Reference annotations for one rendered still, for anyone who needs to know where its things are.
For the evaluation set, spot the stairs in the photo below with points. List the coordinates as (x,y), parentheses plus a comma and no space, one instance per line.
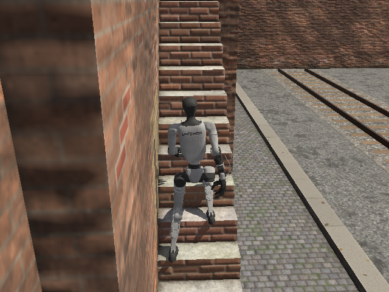
(190,65)

